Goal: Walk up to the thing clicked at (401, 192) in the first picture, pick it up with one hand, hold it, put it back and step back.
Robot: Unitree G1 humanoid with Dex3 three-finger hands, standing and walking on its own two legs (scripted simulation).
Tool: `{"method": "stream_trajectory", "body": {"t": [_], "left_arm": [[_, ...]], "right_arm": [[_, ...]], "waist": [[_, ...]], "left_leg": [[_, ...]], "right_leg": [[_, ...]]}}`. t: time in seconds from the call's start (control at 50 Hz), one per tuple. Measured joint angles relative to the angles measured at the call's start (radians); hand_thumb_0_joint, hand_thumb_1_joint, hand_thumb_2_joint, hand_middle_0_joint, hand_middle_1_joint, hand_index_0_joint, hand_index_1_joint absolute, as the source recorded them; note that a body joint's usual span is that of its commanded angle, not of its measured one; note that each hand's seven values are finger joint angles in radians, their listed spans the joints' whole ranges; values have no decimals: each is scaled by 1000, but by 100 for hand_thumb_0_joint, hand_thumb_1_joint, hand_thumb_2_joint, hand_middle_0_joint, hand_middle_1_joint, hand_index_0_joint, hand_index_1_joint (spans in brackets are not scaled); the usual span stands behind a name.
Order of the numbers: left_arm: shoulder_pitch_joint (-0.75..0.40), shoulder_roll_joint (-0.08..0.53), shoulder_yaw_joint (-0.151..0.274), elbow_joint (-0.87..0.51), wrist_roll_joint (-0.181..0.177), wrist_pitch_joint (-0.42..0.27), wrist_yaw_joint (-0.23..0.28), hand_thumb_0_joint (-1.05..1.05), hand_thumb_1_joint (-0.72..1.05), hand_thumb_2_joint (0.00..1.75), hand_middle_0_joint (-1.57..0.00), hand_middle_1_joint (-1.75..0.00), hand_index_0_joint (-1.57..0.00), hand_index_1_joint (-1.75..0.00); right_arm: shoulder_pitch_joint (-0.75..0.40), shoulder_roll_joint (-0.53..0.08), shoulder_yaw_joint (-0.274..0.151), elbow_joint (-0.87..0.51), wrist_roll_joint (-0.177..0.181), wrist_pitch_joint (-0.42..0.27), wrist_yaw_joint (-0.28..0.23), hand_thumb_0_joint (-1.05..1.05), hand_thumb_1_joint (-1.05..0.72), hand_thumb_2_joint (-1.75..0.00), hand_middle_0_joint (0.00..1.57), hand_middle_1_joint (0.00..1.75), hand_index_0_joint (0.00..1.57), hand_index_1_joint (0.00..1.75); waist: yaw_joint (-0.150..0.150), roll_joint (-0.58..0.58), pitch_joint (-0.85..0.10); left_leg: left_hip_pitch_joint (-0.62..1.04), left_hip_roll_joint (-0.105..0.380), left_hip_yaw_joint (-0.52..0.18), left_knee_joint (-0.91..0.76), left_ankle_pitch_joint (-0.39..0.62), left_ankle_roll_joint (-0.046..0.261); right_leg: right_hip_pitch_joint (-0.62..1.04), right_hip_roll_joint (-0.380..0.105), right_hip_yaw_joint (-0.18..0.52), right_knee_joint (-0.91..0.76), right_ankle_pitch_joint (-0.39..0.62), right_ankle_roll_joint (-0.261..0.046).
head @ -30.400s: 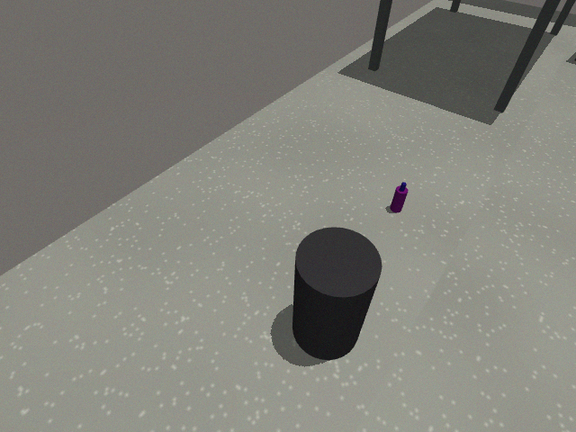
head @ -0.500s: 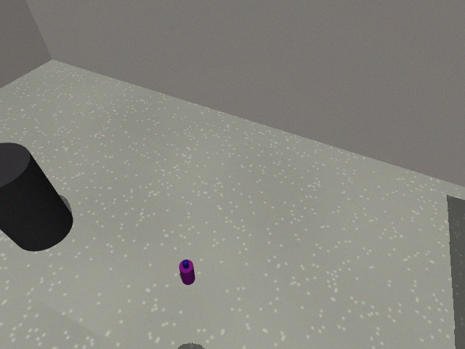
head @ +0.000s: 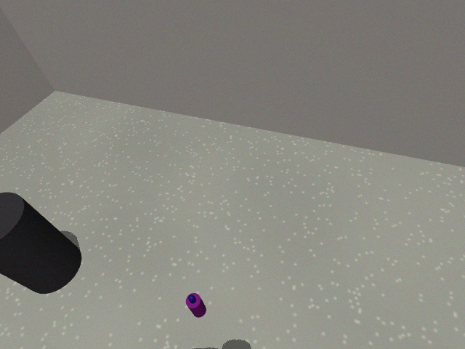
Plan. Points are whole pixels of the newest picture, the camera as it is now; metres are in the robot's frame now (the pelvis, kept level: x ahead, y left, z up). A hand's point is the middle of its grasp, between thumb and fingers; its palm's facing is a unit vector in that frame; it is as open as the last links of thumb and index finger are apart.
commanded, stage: walk up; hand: left
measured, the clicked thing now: (195, 303) +0.41 +0.24 -0.68
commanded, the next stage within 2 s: stand in 1.78 s
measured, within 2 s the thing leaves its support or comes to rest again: neither
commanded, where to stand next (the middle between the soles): +0.09 +0.04 m, yaw -1 degrees
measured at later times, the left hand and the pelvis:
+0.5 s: hand out of the picture +0.10 +0.29 -0.16, palm faces -0.01 -0.94 -0.33, open 7.4 cm; pelvis +0.03 +0.03 +0.00, yaw +0 degrees
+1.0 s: hand out of the picture +0.14 +0.29 -0.13, palm faces -0.01 -0.93 -0.36, open 7.4 cm; pelvis +0.05 +0.03 +0.02, yaw -1 degrees
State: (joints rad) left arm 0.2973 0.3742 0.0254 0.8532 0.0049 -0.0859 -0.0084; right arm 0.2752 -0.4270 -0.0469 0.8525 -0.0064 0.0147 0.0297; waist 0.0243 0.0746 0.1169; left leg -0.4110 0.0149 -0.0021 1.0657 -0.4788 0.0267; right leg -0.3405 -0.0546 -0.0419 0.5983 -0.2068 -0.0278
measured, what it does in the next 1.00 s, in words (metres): steps on the spot: left foot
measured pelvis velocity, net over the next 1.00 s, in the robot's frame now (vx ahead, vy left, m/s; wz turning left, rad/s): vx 0.05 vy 0.03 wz -0.01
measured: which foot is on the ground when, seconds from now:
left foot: up 0.00-0.20, down 0.22-1.00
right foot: down 0.00-1.00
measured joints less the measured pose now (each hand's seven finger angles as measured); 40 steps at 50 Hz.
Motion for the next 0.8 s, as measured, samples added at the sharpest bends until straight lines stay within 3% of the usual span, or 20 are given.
{"method": "stream_trajectory", "body": {"t": [0.16,0.22,0.26,0.36,0.44,0.8], "left_arm": [[8,19,-6,7,13,27,9,0,90,90,-21,-30,-21,-30],[-17,30,-6,18,7,46,9,0,90,90,-21,-30,-21,-30],[-45,39,-4,37,0,62,12,0,90,90,-21,-30,-20,-30],[-83,25,-16,88,-14,78,11,1,91,90,-21,-30,-20,-30],[-107,8,-19,137,-14,66,11,0,91,90,-21,-30,-20,-30],[-155,-13,-32,278,-8,54,3,1,91,90,-21,-30,-20,-30]], "right_arm": [[-25,6,-5,40,-6,7,0,1,-90,-90,20,30,20,30],[-32,14,-5,69,-6,3,-4,1,-90,-90,20,30,20,30],[-47,36,-3,94,-12,-3,-12,1,-90,-90,20,30,20,30],[-65,65,26,113,-15,-12,-8,1,-90,-90,20,30,20,30],[-104,70,39,127,-6,-16,-10,1,-90,-90,20,30,20,30],[-207,58,41,231,7,-15,-11,1,-90,-90,20,30,20,30]], "waist": [[7,-2,-17],[5,-21,-27],[2,-72,-21],[-14,-106,-44],[-15,-95,-34],[1,-32,-55]], "left_leg": [[-8,48,-23,-270,130,-30],[57,38,-4,-387,187,-23],[75,9,12,-403,209,-43],[79,17,10,-409,200,-39],[91,34,0,-411,199,-48],[199,30,10,-614,277,-58]], "right_leg": [[20,12,1,3,-27,13],[-8,8,-3,76,-72,27],[-24,-20,15,127,-101,38],[-2,16,40,132,-242,11],[53,30,27,27,-63,42],[143,26,27,-139,-17,46]]}}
